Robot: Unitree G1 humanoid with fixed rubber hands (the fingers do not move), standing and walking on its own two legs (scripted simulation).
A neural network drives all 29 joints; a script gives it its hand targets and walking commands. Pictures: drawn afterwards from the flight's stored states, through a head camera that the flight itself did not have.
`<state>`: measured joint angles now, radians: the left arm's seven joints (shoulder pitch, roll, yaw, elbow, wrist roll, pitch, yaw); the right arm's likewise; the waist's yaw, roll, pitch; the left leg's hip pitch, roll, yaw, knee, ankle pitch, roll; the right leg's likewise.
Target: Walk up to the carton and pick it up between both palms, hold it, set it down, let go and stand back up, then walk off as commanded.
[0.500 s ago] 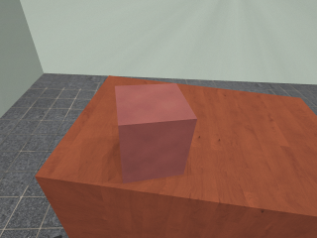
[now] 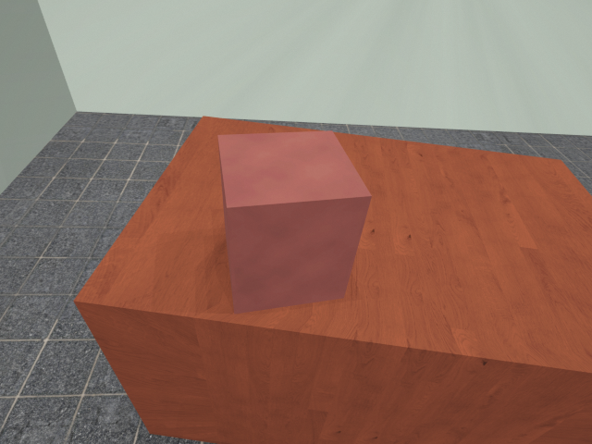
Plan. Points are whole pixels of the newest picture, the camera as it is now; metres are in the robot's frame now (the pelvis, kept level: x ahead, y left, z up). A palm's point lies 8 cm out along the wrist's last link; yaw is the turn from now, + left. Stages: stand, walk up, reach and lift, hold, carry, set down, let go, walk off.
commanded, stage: stand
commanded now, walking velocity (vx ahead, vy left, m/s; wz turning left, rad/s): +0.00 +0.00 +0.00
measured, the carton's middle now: (284, 220) +0.49 +0.07 +0.04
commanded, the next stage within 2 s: walk off in 1.70 s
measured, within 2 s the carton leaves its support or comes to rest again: neither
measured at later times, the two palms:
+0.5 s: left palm out of the picture +0.04 +0.29 -0.13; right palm out of the picture +0.06 -0.25 -0.12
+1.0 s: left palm out of the picture +0.03 +0.29 -0.13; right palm out of the picture +0.05 -0.25 -0.12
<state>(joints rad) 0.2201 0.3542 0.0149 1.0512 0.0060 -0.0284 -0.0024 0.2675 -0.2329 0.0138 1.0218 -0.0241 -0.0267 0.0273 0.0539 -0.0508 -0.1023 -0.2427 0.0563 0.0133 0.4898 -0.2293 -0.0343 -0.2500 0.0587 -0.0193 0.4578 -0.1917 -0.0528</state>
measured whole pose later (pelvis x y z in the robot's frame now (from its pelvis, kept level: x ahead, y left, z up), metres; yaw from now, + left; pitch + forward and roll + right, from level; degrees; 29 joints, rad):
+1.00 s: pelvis +0.00 +0.00 +0.00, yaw +0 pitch -1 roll +0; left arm 0.22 0.36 0.01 1.06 0.01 -0.03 0.00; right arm 0.27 -0.23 0.01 1.02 -0.02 -0.02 0.02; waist 0.05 -0.05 -0.02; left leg -0.24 0.06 0.01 0.49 -0.23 -0.03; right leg -0.25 0.06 -0.02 0.45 -0.19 -0.05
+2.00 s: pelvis +0.00 +0.01 +0.00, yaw +0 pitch -2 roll -1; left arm 0.22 0.35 0.01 1.04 0.01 -0.03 0.00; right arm 0.25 -0.24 0.00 0.95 -0.02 0.01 0.01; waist 0.05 -0.03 0.08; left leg -0.25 0.06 0.01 0.53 -0.26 -0.03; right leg -0.24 0.06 -0.02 0.47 -0.20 -0.05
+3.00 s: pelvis -0.22 -0.04 -0.03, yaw -2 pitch -4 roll +3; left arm 0.18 0.30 0.01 0.84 0.01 0.03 0.03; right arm 0.11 -0.36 -0.05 0.86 0.00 0.09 -0.04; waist 0.02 0.07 0.28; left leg -0.42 -0.07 -0.09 1.08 -0.44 0.00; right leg -0.38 0.07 -0.01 0.80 -0.34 -0.10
